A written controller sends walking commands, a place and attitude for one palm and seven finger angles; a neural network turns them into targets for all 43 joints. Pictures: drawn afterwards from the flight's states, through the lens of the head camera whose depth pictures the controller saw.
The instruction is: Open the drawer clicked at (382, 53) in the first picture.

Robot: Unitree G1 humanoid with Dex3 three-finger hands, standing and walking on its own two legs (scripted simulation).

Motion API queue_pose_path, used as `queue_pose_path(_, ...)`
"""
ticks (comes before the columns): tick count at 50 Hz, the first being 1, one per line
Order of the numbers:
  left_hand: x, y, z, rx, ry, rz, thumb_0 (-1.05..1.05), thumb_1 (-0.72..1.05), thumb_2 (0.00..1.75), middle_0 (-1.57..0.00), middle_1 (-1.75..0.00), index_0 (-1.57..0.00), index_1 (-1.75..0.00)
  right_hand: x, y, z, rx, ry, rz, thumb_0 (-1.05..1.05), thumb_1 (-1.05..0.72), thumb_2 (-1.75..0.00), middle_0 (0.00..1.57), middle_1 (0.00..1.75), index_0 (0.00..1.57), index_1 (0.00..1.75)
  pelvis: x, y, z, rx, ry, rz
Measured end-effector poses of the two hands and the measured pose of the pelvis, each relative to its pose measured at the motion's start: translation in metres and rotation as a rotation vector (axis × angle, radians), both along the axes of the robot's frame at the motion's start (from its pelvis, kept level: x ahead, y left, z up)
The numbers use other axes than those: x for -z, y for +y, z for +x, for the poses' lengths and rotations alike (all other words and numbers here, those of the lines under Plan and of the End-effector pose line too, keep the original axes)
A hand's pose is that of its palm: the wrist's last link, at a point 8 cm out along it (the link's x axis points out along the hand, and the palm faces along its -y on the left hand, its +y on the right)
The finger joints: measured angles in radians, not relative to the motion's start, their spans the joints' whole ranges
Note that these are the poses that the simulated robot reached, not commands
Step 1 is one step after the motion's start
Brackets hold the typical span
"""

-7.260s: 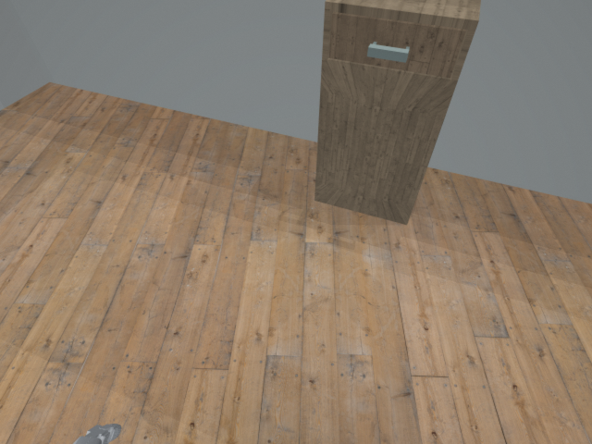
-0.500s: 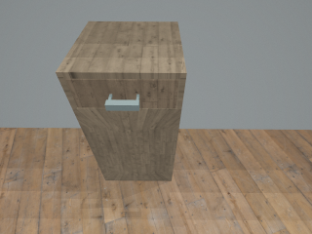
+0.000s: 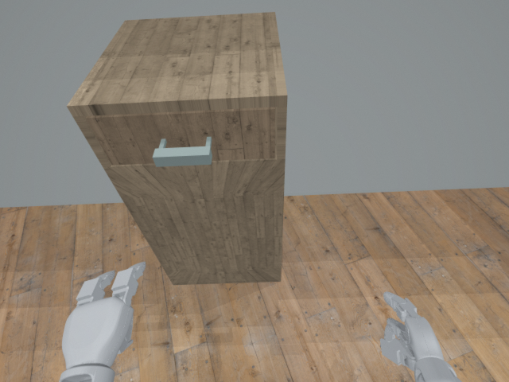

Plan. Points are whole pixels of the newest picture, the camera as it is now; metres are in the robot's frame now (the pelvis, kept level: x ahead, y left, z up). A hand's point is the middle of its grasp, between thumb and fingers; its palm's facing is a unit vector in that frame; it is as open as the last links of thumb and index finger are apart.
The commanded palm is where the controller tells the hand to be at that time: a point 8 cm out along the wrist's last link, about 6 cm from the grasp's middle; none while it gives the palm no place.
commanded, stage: raise the hand with hooked fingers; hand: left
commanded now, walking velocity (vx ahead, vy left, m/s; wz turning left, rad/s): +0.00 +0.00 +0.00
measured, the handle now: (184, 149) +0.57 +0.21 +0.03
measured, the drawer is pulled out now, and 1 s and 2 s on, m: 0.00 0.00 0.00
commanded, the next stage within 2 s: move the hooked fingers above the handle in 1.58 s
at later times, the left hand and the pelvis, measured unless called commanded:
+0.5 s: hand (113, 306) +0.22 +0.23 +0.04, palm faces -0.01 -0.09 -1.00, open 10.9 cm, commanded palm +0.19 +0.24 +0.09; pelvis +0.00 -0.03 +0.01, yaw +3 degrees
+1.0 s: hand (86, 237) +0.28 +0.26 +0.11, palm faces +0.10 -0.07 -0.99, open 13.5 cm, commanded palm +0.25 +0.26 +0.17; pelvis +0.01 +0.01 +0.03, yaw +3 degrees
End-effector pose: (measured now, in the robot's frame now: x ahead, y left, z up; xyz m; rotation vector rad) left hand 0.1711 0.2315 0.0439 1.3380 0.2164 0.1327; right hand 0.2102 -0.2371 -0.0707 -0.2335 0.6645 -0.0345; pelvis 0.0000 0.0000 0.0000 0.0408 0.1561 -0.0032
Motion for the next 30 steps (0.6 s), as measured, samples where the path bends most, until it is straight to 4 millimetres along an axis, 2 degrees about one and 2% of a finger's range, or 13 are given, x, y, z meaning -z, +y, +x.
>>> queue_pose_path(3, 0.013, -0.011, -0.024, 0.043, 0.019, 0.065, 0.01, 0.66, 0.79, -0.22, -0.45, -0.22, -0.46, -0.008, 0.001, 0.029, -0.078, -0.035, -0.025, 0.01, -0.91, -0.90, 0.20, 0.30, 0.20, 0.30, 0.008, -0.009, -0.004, -0.008, 0.021, 0.009)
queue_pose_path(6, 0.021, -0.010, -0.047, 0.012, 0.018, 0.107, 0.00, 0.59, 0.76, -0.23, -0.50, -0.24, -0.50, -0.006, 0.006, 0.048, -0.141, -0.043, -0.051, 0.01, -0.91, -0.90, 0.20, 0.30, 0.20, 0.30, 0.016, -0.018, -0.006, -0.034, 0.030, 0.009)
queue_pose_path(8, 0.020, -0.005, -0.052, -0.023, -0.009, 0.131, 0.00, 0.53, 0.74, -0.24, -0.53, -0.25, -0.53, -0.001, 0.011, 0.055, -0.170, -0.040, -0.056, 0.01, -0.91, -0.90, 0.20, 0.30, 0.20, 0.30, 0.020, -0.023, -0.008, -0.055, 0.030, 0.004)
queue_pose_path(11, 0.010, 0.004, -0.045, -0.064, -0.075, 0.162, 0.00, 0.46, 0.71, -0.26, -0.58, -0.26, -0.58, 0.010, 0.021, 0.057, -0.194, -0.023, -0.040, 0.01, -0.91, -0.90, 0.20, 0.30, 0.20, 0.30, 0.025, -0.028, -0.009, -0.080, 0.019, -0.005)
queue_pose_path(14, -0.006, 0.008, -0.025, -0.087, -0.113, 0.176, 0.00, 0.39, 0.68, -0.26, -0.62, -0.27, -0.62, 0.021, 0.030, 0.046, -0.194, 0.018, 0.000, 0.01, -0.91, -0.90, 0.20, 0.30, 0.20, 0.30, 0.023, -0.031, -0.009, -0.092, -0.001, -0.011)
queue_pose_path(19, -0.030, 0.003, 0.008, -0.065, -0.076, 0.156, 0.00, 0.27, 0.63, -0.27, -0.70, -0.27, -0.70, 0.029, 0.035, 0.012, -0.144, 0.118, 0.061, 0.01, -0.91, -0.90, 0.20, 0.30, 0.20, 0.30, 0.008, -0.032, -0.005, -0.076, -0.031, -0.005)
queue_pose_path(25, -0.047, -0.002, 0.024, 0.027, -0.023, 0.138, 0.00, 0.14, 0.57, -0.28, -0.78, -0.28, -0.79, 0.032, 0.015, -0.024, -0.064, 0.214, 0.046, 0.01, -0.90, -0.90, 0.21, 0.30, 0.20, 0.30, -0.006, -0.027, 0.001, -0.050, -0.049, -0.002)
queue_pose_path(30, -0.058, 0.006, 0.030, 0.049, -0.070, 0.147, 0.00, 0.02, 0.52, -0.29, -0.86, -0.29, -0.86, 0.034, -0.007, -0.036, -0.009, 0.256, -0.005, 0.01, -0.90, -0.90, 0.21, 0.30, 0.20, 0.30, -0.010, -0.020, 0.003, -0.052, -0.055, -0.008)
